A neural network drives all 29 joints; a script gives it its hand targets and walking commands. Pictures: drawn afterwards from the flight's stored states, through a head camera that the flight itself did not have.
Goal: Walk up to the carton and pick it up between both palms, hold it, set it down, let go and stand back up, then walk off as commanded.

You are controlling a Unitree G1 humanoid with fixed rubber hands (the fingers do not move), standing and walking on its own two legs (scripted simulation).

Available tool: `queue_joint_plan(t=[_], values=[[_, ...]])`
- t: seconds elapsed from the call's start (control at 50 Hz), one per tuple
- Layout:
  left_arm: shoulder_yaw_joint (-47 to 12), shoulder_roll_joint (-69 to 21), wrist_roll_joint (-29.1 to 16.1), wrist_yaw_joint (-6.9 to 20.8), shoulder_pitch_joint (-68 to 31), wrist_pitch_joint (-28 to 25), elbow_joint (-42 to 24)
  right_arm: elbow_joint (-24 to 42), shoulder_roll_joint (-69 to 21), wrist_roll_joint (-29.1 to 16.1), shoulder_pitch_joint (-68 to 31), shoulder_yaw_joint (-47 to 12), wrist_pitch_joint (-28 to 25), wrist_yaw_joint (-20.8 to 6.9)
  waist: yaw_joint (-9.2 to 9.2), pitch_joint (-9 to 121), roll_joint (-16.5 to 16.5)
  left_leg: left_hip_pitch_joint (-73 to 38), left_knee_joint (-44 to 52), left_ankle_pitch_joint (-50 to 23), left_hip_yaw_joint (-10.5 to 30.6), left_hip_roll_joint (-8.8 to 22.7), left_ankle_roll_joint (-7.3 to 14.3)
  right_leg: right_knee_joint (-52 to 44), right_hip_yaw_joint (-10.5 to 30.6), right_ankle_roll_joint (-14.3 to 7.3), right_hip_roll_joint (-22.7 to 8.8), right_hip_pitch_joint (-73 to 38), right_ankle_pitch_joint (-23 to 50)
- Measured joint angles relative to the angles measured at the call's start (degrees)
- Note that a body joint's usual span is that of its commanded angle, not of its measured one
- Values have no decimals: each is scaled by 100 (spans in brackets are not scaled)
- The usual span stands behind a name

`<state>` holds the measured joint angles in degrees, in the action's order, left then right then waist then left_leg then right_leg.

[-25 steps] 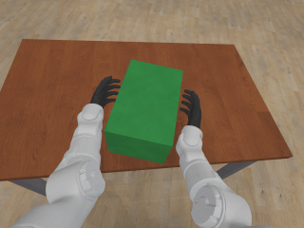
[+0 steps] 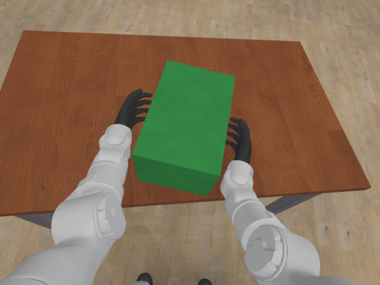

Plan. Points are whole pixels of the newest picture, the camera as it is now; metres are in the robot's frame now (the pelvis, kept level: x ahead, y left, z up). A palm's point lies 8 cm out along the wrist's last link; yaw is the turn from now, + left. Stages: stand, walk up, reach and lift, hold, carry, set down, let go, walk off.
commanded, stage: set down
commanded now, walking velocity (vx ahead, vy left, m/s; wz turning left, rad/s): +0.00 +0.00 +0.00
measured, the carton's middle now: (186, 127) +0.45 +0.01 -0.02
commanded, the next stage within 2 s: none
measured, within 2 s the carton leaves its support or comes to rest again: rests again in 0.16 s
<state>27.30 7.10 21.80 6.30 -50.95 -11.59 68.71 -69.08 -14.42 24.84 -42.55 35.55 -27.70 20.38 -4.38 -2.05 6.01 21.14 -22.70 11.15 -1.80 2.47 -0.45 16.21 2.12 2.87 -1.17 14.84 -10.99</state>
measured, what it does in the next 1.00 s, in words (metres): shifts its weight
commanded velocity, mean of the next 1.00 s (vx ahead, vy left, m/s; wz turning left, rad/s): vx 0.00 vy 0.00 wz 0.00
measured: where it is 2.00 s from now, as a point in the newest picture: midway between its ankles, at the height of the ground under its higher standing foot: outside the picture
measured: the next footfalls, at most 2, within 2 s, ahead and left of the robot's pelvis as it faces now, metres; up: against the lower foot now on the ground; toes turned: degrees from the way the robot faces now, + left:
none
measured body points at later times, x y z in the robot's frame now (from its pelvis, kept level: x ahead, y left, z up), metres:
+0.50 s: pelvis -0.05 +0.03 -0.02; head +0.05 +0.09 +0.42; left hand +0.43 +0.21 +0.03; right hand +0.37 -0.10 +0.02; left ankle -0.01 +0.12 -0.75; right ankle -0.04 -0.15 -0.74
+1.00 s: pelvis -0.08 +0.05 -0.03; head -0.04 +0.11 +0.42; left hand +0.37 +0.24 +0.02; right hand +0.31 -0.11 +0.02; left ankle -0.01 +0.12 -0.75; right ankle -0.04 -0.15 -0.74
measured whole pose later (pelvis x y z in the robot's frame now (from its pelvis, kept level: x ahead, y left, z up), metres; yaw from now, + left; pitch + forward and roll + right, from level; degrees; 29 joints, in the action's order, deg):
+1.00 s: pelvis -0.08 +0.05 -0.03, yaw -1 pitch +12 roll -5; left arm -10.0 18.8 -13.5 2.4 -56.3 -14.4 85.1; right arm -69.8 -3.6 -0.6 -43.4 15.9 -14.9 19.2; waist -4.4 7.4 3.4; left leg 39.0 -38.4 11.6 -1.8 2.5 2.4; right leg 28.0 2.1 3.0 -1.2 30.6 -9.7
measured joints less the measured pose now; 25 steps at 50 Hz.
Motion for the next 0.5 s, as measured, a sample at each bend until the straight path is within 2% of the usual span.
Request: queue_joint_plan(t=[0.1,0.16,0.28,0.42,0.5], values=[[-543,111,-492,-218,-79,-283,398,-177,108,-328,-53,-147,-118,0,0,325,-27,689,-234,0,0,0,23,149,0,3,0,651,60],[-761,158,-616,-329,-150,-420,546,-399,234,-440,-198,-152,-214,-24,0,506,-38,1039,-376,-1,0,1,34,235,0,4,0,975,99],[-1355,376,-1137,-511,-438,-509,941,-894,511,-847,-583,-285,-197,-107,0,791,-153,1556,-648,-1,0,2,51,348,0,4,0,1415,183],[-2302,824,-2105,-549,-945,-570,1563,-1127,805,-1516,-951,-625,233,-187,-1,901,-217,1746,-880,2,1,2,117,462,-2,10,0,1545,220],[-2858,989,-2641,-549,-1061,-552,1667,-1146,1009,-1814,-1075,-912,509,-213,-1,925,-219,1765,-989,-2,1,2,137,554,-2,11,0,1554,228]])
